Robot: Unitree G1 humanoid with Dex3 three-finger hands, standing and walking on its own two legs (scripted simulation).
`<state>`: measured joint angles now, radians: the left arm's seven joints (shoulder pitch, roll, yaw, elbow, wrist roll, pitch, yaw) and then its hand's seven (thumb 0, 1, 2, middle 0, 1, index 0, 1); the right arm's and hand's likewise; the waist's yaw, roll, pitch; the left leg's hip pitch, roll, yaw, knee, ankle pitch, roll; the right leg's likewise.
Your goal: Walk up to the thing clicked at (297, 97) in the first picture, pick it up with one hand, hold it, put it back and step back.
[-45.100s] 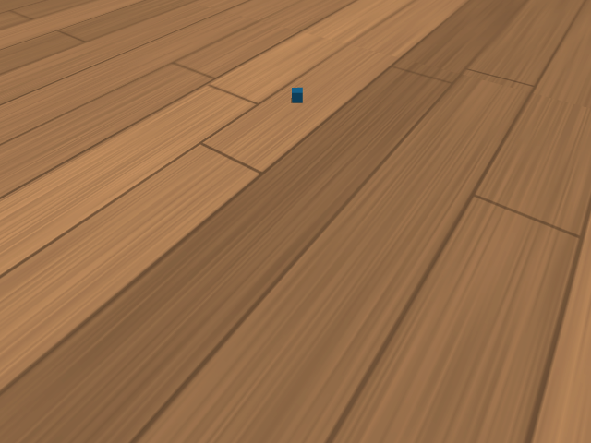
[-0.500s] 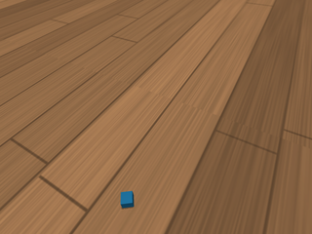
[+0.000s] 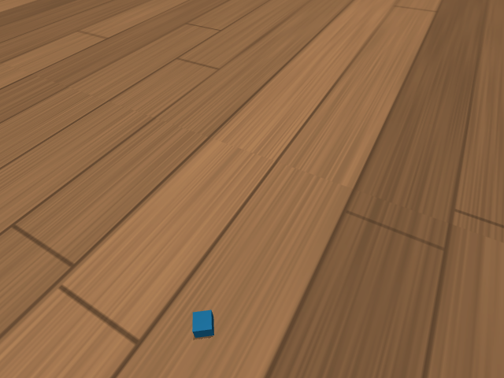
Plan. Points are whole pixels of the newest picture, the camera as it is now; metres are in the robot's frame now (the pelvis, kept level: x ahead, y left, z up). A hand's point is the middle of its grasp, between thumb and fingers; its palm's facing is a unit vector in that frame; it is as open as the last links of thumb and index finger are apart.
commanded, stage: stand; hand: left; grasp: from above
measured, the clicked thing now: (203, 323) +0.46 +0.25 -0.75
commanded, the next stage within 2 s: step back in 0.30 s
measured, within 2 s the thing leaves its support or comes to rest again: neither
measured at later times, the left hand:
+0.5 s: hand out of the picture +0.06 +0.27 -0.17, palm faces +0.00 -0.92 -0.38, open 7.4 cm
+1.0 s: hand out of the picture +0.01 +0.28 -0.18, palm faces -0.11 -0.92 -0.37, open 7.4 cm
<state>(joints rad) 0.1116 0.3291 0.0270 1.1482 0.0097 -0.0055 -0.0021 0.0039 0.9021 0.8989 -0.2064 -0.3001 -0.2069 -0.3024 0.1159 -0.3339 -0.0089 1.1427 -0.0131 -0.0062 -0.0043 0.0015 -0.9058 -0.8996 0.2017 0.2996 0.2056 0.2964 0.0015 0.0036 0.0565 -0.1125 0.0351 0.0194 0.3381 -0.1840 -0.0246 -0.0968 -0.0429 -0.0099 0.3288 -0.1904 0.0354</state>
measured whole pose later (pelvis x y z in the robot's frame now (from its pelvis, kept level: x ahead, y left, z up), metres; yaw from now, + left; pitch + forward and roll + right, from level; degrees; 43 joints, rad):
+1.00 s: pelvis -0.12 +0.02 -0.02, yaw -4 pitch -1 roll -1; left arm 0.11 0.39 0.08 0.85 0.01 0.05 0.01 0.00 0.90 0.90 -0.21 -0.30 -0.21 -0.30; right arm 0.16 -0.36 -0.04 0.86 -0.02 0.02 -0.02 0.00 -0.90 -0.90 0.21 0.30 0.21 0.30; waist -0.02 -0.03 0.21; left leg -0.34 0.03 0.04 0.65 -0.29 0.02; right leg -0.38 0.06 0.11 0.95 -0.51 0.02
